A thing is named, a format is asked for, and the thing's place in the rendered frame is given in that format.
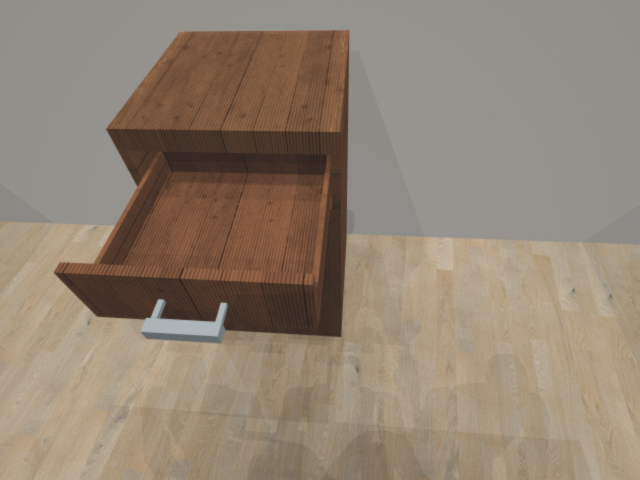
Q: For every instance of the cabinet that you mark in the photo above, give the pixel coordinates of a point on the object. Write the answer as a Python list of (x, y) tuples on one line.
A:
[(270, 92)]

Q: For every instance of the handle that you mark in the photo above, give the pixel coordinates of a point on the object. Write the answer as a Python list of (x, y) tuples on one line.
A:
[(184, 330)]

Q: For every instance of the drawer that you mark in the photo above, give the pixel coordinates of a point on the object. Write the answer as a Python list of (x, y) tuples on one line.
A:
[(246, 229)]

